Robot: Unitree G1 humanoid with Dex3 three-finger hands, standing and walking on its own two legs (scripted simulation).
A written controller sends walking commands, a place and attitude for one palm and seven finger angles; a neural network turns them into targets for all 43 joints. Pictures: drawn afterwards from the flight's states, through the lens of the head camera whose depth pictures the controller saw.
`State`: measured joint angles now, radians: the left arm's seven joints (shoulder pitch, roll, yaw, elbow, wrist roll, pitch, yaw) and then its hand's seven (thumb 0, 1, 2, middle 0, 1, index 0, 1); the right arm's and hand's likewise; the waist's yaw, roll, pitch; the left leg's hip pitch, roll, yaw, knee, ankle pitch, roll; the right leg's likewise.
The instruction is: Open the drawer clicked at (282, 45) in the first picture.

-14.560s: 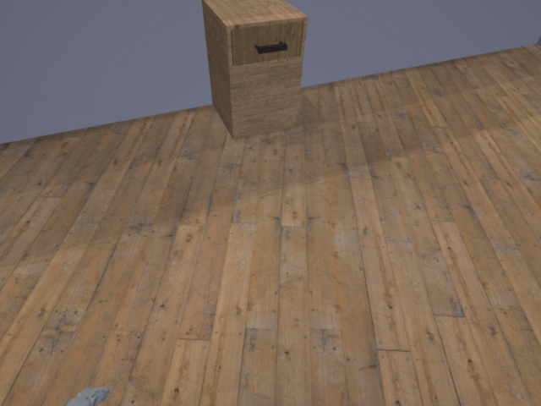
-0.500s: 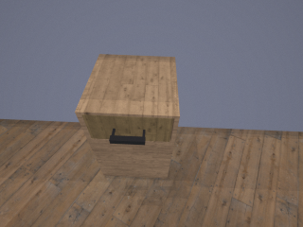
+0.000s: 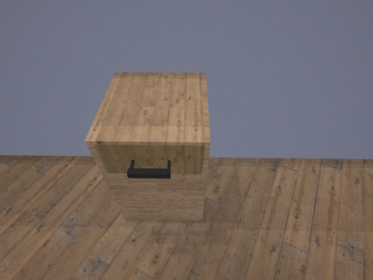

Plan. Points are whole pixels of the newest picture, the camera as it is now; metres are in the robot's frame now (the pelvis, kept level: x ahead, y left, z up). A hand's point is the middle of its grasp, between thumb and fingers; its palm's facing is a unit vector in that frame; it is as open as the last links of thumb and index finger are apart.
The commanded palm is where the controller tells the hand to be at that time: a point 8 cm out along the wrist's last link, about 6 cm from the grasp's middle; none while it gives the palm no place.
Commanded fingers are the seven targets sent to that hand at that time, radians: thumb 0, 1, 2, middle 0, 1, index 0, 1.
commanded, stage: raise the hand with hooked fingers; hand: left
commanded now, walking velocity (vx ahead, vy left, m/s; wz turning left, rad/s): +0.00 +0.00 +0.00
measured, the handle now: (150, 168) +0.53 +0.17 -0.22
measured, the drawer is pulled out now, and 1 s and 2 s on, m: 0.00 0.00 0.00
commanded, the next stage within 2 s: move the hooked fingers above the handle in 1.88 s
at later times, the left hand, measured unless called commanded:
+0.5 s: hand out of the picture +0.14 +0.18 -0.08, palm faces -0.15 -0.20 -0.97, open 9.1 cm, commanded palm +0.17 +0.21 +0.00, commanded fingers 0.00 0.27 0.63 -0.25 -0.70 -0.25 -0.70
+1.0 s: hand (94, 216) +0.25 +0.22 +0.00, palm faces -0.01 -0.10 -0.99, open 12.1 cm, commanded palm +0.24 +0.23 +0.07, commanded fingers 0.00 -0.31 0.38 -0.29 -1.08 -0.29 -1.08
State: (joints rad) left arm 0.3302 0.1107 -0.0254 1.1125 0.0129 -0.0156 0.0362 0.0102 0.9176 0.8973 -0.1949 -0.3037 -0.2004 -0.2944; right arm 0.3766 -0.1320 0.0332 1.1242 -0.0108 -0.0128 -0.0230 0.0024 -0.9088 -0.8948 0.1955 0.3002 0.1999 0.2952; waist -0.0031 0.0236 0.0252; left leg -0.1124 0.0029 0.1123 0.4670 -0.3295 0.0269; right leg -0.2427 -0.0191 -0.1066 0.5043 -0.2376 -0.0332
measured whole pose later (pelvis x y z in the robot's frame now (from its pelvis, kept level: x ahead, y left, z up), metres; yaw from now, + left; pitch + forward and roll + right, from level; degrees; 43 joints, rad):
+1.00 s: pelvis +0.01 +0.01 -0.01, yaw -3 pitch +6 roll +0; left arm 0.27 0.37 -0.08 0.00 1.04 0.02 0.33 0.00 -0.09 0.47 -0.29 -0.94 -0.30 -0.93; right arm 0.21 -0.25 -0.03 0.61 -0.04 0.08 0.01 0.01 -0.90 -0.89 0.20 0.30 0.20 0.30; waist 0.06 0.04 -0.05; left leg -0.30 -0.02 0.09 0.61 -0.41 0.04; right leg -0.45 0.01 -0.03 0.63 -0.28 -0.03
